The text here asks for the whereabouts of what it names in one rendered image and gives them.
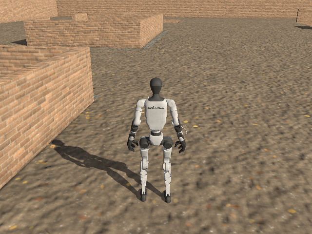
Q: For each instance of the left robot shin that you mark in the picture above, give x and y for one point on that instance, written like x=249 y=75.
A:
x=143 y=177

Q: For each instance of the robot left upper arm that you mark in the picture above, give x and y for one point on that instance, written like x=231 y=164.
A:
x=140 y=103

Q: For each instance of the robot right upper arm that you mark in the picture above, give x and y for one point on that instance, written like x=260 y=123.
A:
x=171 y=103

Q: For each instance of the left robot forearm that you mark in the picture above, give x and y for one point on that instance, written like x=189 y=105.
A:
x=132 y=131

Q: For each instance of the robot right hand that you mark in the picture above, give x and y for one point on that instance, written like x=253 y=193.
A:
x=183 y=145

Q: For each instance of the robot left hand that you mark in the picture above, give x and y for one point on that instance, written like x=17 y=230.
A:
x=130 y=145

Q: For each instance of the right robot forearm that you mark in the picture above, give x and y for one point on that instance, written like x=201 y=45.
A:
x=179 y=131

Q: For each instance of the humanoid robot head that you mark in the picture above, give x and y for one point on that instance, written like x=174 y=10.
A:
x=155 y=85

